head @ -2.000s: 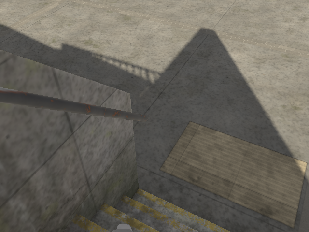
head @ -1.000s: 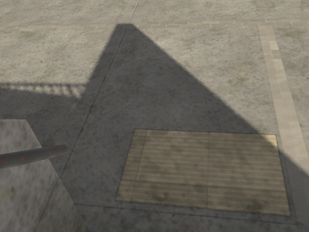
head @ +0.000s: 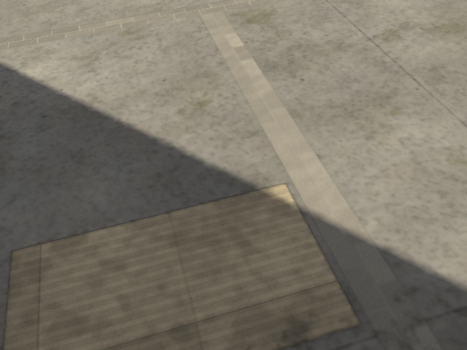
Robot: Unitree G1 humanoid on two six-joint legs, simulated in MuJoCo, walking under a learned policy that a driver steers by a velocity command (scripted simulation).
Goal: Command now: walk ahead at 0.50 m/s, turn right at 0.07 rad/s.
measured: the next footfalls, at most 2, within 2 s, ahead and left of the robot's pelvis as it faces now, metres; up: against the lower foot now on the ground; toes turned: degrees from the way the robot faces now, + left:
left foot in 0.16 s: +0.15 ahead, +0.12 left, -0.22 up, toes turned +4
right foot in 0.78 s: +0.51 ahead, -0.13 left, -0.44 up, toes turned +2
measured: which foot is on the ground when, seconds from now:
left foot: up 0.00-0.14, down 0.16-0.78, up 0.80-1.00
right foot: down 0.00-0.14, up 0.16-0.76, down 0.78-1.00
